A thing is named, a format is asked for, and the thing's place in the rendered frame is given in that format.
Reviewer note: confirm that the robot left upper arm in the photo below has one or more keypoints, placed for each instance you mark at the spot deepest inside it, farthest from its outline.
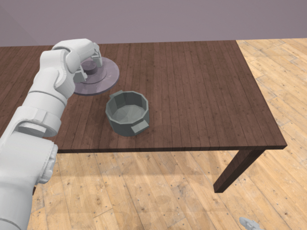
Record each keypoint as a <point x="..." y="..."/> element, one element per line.
<point x="25" y="161"/>

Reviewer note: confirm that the knob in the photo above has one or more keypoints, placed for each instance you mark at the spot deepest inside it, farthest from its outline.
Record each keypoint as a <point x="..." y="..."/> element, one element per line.
<point x="89" y="67"/>

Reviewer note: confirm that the table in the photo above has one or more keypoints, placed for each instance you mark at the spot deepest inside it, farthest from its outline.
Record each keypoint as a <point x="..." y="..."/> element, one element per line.
<point x="202" y="96"/>

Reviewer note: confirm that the pot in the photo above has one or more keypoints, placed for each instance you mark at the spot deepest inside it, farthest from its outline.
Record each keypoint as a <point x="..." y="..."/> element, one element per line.
<point x="128" y="113"/>

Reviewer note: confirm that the robot left hand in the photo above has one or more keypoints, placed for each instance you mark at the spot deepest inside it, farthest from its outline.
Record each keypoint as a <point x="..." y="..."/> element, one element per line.
<point x="85" y="49"/>

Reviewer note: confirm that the robot right hand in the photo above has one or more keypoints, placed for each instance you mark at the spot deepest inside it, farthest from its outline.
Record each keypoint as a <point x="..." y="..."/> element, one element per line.
<point x="249" y="224"/>

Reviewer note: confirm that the left robot forearm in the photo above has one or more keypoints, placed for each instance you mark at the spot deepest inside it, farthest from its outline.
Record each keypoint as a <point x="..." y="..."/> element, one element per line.
<point x="42" y="109"/>

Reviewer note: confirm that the lid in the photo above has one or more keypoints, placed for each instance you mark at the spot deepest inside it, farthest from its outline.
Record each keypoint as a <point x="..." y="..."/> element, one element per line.
<point x="105" y="79"/>

